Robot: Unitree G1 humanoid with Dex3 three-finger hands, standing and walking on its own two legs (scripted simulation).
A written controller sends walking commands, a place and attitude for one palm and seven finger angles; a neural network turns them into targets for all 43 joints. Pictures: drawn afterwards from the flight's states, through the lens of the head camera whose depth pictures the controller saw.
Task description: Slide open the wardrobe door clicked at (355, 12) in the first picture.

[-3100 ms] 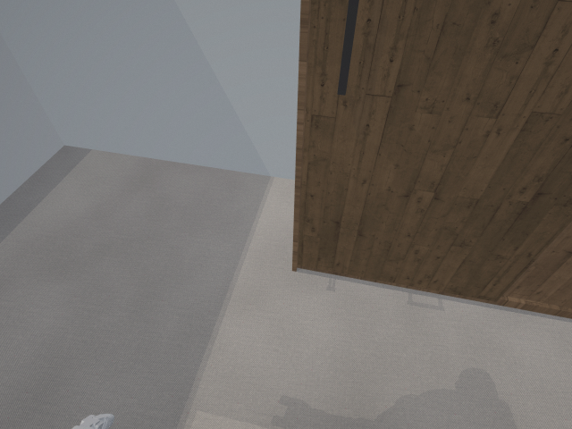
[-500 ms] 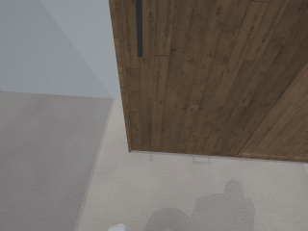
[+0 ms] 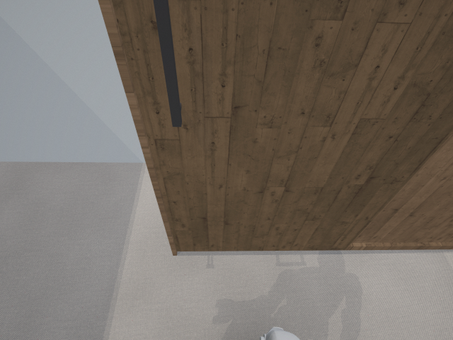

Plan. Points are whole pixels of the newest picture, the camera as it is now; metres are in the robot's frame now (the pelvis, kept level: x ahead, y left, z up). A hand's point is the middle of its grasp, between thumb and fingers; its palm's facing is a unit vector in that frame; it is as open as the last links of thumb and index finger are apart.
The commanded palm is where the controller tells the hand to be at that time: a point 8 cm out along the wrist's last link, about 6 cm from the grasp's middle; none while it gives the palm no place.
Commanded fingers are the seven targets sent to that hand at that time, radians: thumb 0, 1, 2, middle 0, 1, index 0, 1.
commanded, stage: come to a stop and stand still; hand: left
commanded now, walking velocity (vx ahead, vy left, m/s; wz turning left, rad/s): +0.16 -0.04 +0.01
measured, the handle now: (170, 55) +0.54 +0.13 +0.22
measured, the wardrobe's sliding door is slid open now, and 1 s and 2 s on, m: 0.00 0.00 0.00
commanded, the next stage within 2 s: look again from close up in 1.74 s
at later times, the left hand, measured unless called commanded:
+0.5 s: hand out of the picture +0.13 +0.21 -0.20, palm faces +0.11 -0.98 -0.19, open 7.3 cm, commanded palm none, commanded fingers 0.00 0.90 0.90 -0.20 -0.30 -0.20 -0.30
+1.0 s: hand out of the picture -0.01 +0.18 -0.17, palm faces +0.07 -0.98 -0.20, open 7.4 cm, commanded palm none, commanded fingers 0.00 0.90 0.90 -0.20 -0.30 -0.20 -0.30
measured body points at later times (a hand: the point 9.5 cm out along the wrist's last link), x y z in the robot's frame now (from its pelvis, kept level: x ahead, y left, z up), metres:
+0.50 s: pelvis +0.07 +0.02 -0.02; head +0.10 +0.05 +0.43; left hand +0.13 +0.26 -0.18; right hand +0.17 -0.23 -0.14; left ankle +0.10 +0.10 -0.74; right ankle +0.10 -0.13 -0.72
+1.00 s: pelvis +0.02 +0.00 +0.00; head +0.01 +0.00 +0.45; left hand -0.01 +0.23 -0.16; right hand +0.02 -0.23 -0.16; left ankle +0.10 +0.10 -0.73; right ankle -0.03 -0.11 -0.74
